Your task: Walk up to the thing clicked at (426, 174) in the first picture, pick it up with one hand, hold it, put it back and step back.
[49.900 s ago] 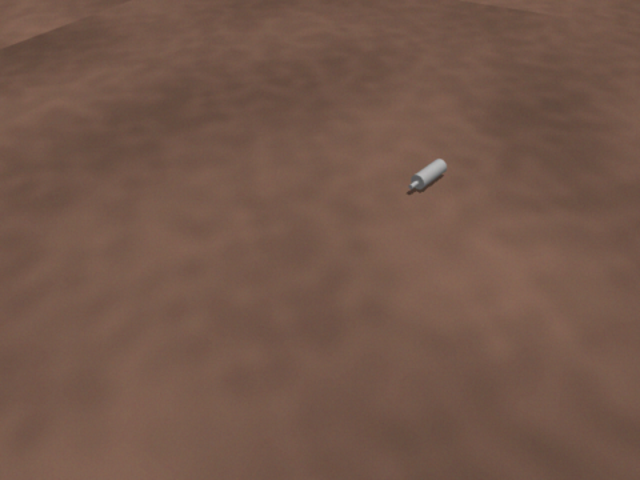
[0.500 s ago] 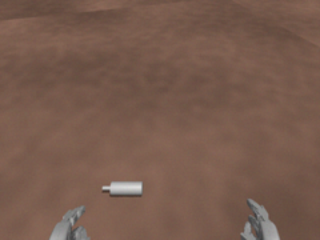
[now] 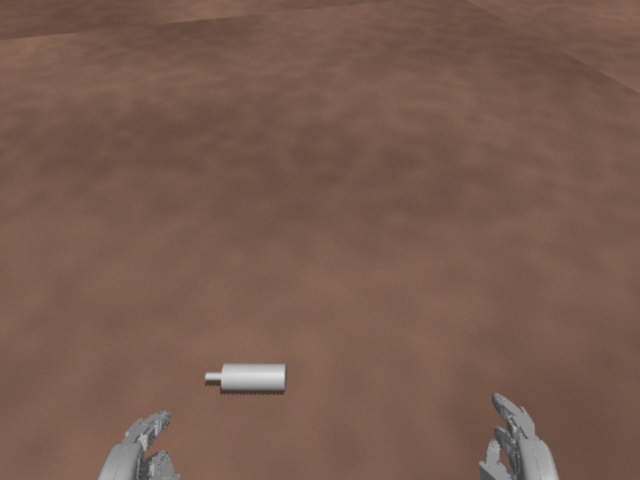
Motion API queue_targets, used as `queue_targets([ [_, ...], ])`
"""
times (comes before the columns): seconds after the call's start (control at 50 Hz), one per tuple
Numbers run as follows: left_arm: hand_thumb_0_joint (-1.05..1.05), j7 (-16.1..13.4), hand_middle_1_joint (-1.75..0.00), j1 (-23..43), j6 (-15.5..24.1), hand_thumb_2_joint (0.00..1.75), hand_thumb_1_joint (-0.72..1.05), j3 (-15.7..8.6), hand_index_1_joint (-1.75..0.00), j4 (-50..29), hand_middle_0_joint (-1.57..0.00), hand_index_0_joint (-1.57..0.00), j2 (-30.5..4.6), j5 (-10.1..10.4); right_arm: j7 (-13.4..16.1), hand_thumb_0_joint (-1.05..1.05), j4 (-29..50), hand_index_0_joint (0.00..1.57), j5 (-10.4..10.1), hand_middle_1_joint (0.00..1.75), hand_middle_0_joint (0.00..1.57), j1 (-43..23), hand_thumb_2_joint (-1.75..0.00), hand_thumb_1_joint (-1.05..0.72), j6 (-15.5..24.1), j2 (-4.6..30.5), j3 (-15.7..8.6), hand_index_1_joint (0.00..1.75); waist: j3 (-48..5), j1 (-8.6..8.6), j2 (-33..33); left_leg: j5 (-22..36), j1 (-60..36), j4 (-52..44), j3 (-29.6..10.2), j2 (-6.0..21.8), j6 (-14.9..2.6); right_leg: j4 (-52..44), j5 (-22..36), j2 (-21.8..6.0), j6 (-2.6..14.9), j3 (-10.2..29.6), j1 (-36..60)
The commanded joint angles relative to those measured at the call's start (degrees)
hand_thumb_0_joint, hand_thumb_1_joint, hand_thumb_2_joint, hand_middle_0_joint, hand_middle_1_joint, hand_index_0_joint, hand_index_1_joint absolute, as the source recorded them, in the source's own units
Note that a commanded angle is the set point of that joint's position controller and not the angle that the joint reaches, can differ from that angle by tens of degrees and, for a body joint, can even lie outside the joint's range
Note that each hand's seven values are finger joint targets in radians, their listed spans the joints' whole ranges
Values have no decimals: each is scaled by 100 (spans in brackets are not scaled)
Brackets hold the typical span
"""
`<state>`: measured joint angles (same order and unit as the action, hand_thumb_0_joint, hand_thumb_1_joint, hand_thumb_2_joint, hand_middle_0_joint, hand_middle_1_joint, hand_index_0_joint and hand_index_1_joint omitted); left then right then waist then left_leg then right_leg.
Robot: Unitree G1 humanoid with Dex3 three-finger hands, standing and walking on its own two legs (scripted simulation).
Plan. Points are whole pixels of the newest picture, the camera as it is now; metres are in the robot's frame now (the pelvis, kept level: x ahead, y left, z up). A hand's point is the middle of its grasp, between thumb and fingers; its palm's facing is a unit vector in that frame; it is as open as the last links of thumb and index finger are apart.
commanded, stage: home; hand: left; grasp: from above
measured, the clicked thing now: (246, 376) +0.56 +0.22 -0.68
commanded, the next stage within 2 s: stand in 0.74 s
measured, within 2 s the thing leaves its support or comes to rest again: neither
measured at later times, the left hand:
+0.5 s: hand out of the picture +0.16 +0.18 -0.04, palm faces +0.04 -0.98 -0.21, open 7.4 cm
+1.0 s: hand out of the picture +0.14 +0.21 -0.09, palm faces +0.02 -0.95 -0.32, open 7.4 cm
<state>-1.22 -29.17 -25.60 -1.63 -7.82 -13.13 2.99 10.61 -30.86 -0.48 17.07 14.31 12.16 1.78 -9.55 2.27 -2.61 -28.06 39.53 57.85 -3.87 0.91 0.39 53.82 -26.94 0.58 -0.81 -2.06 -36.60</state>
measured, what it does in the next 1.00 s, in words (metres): stands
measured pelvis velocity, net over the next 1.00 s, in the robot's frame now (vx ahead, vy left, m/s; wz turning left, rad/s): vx -0.01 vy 0.00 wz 0.00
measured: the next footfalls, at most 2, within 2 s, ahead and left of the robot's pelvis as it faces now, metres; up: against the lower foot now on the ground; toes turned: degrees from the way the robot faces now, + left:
none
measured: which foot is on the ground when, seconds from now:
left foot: down 0.00-1.00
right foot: down 0.00-1.00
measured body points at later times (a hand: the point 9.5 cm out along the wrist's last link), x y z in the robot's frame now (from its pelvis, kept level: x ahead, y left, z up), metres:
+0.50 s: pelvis +0.00 +0.00 +0.00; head +0.01 +0.00 +0.45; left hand +0.16 +0.23 -0.03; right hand +0.16 -0.25 -0.06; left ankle +0.01 +0.12 -0.68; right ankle +0.00 -0.13 -0.68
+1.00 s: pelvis -0.01 +0.00 +0.02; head +0.01 +0.01 +0.47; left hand +0.14 +0.26 -0.06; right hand +0.13 -0.26 -0.09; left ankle +0.01 +0.12 -0.68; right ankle +0.00 -0.13 -0.68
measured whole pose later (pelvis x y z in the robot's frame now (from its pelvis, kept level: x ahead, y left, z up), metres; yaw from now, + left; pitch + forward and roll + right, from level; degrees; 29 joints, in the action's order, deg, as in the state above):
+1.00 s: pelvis -0.01 +0.00 +0.02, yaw +0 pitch +2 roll +0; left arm -1.6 -14.0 -7.0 -1.0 25.8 -15.9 -2.9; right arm 2.1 -44.1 4.0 11.0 4.0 15.4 -0.1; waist -0.2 -1.1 0.7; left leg -23.5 27.9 49.3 -1.9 -1.1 -0.3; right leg 49.1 -24.3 -1.6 -1.0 -0.2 -26.8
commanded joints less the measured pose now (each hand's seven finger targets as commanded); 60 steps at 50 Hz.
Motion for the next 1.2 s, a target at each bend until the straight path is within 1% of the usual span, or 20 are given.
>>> queue_targets([
  [0.0,0,-43,-30,183,284,90,90,-333,-30,-997,-20,-20,-584,-56,86,0,868,20,21,30,20,-378,-90,-90,321,751,-289,30,-273,-1,27,1274,-563,-975,80,-76,-112,-826,1075,117,105,-142,159],
  [0.02,0,-20,-30,158,276,90,90,-251,-30,-936,-20,-20,-496,-33,71,0,897,20,18,30,20,-399,-90,-90,323,745,-276,30,-252,22,-36,1223,-545,-1018,54,-69,-98,-813,1012,119,117,-151,154],
  [0.12,0,-36,-30,251,304,90,90,-414,-30,-1174,-20,-20,-653,-29,65,0,906,20,17,30,20,-382,-90,-90,305,758,-302,30,-339,-47,-88,1205,-565,-1015,65,-72,-96,-802,1009,117,116,-142,173],
  [0.22,0,-25,-30,-4,262,90,90,-260,-30,-871,-20,-20,-458,-25,71,0,912,20,13,30,20,-375,-90,-90,296,729,-291,30,-386,11,4,1447,-611,-913,102,-83,-109,-801,1246,102,108,-128,236],
  [0.28,0,-54,-30,238,297,90,90,-442,-30,-1229,-20,-20,-723,-37,61,0,906,20,21,30,20,-367,-90,-90,260,767,-322,30,-425,-41,-64,1408,-599,-922,103,-78,-105,-796,1202,106,107,-128,240],
  [0.3,0,-22,-30,-40,244,90,90,-217,-30,-756,-20,-20,-433,-41,59,0,932,20,15,30,20,-399,-90,-90,264,723,-280,30,-301,23,95,1346,-530,-904,95,-90,-120,-828,1163,103,95,-136,204],
  [0.38,0,-53,-30,298,319,90,90,-493,-30,-1409,-20,-20,-786,-27,61,0,956,20,7,30,20,-375,-90,-90,256,756,-321,30,-581,-57,-39,1339,-603,-911,119,-100,-122,-817,1165,94,103,-112,306],
  [0.44,0,-31,-30,3,279,90,90,-217,-30,-915,-20,-20,-477,-37,53,0,927,20,8,30,20,-343,-90,-90,242,741,-294,30,-373,28,41,1446,-571,-918,92,-89,-114,-769,1240,104,118,-127,235],
  [0.56,0,-64,-30,333,317,90,90,-436,-30,-1277,-20,-20,-759,-53,56,0,939,20,11,30,20,-356,-90,-90,216,756,-319,30,-380,-14,-103,1211,-576,-939,108,-84,-115,-831,1043,101,111,-124,192],
  [0.64,0,-41,-30,16,265,90,90,-267,-30,-920,-20,-20,-482,-11,53,0,972,20,6,30,20,-383,-90,-90,228,742,-297,30,-358,27,35,1185,-534,-936,100,-91,-129,-842,1042,103,103,-135,199],
  [0.78,0,-56,-30,252,280,90,90,-397,-30,-1193,-20,-20,-673,-23,51,0,994,20,-5,30,20,-393,-90,-90,220,736,-300,30,-400,5,-24,1097,-493,-942,99,-96,-132,-840,962,98,103,-135,216],
  [0.8,0,-57,-30,92,264,90,90,-336,-30,-997,-20,-20,-570,-35,52,0,1007,20,-3,30,20,-378,-90,-90,217,743,-301,30,-401,17,-16,1142,-523,-962,96,-88,-125,-815,999,104,115,-135,217],
  [0.82,0,-261,-30,1893,1466,90,90,-345,-30,1013,-20,-20,-1074,-710,-289,0,-449,20,677,30,20,-738,-90,-90,-378,1345,-508,30,958,-420,260,2305,-680,-1526,-246,153,-392,-986,1055,-311,224,259,1261],
  [0.84,0,-226,-30,1343,1849,90,90,-456,-30,1902,-20,-20,-1154,-705,-452,0,-568,20,695,30,20,-778,-90,-90,-606,1452,-627,30,461,-440,482,2237,-983,-1468,-39,83,-479,-1205,1019,-400,406,604,1462],
  [0.86,0,-196,-30,1296,2043,90,90,-431,-30,2179,-20,-20,-1222,-762,-564,0,-540,20,698,30,20,-766,-90,-90,-712,1407,-597,30,385,-361,635,2030,-1107,-1432,10,33,-475,-1353,912,-519,529,885,1366],
  [0.88,0,-139,-30,1431,2144,90,90,-375,-30,2329,-20,-20,-1178,-731,-636,0,-464,20,722,30,20,-681,-90,-90,-797,1398,-573,30,582,-245,377,1733,-1146,-1618,-120,34,-457,-1366,824,-407,519,811,1103],
  [0.92,0,-90,-30,1623,2301,90,90,-346,-30,2795,-20,-20,-1205,-684,-829,0,-716,20,422,30,20,-665,-90,-90,-844,1253,-550,30,294,-347,76,1714,-1536,-1853,-205,68,-474,-1267,1214,-479,393,670,1602],
  [0.96,0,-84,-30,1642,2334,90,90,-385,-30,3270,-20,-20,-1165,-617,-901,0,-866,20,345,30,20,-812,-90,-90,-896,1300,-597,30,293,-431,312,1867,-1787,-1922,-171,52,-395,-1469,1320,-481,358,680,1570],
  [1.04,0,-105,-30,1895,2468,90,90,-371,-30,4122,-20,-20,-1123,-592,-958,0,-1228,20,344,30,20,-917,-90,-90,-1029,1305,-637,30,490,-406,248,1323,-1869,-2363,-393,156,-425,-1846,931,-483,250,591,1777],
  [1.18,0,-104,-30,1881,2617,90,90,-355,-30,5262,-20,-20,-1156,-540,-917,0,-1780,20,319,30,20,-963,-90,-90,-1166,1370,-640,30,901,-377,157,1388,-2153,-3068,-582,264,-374,-2457,1240,-494,231,520,2229],
])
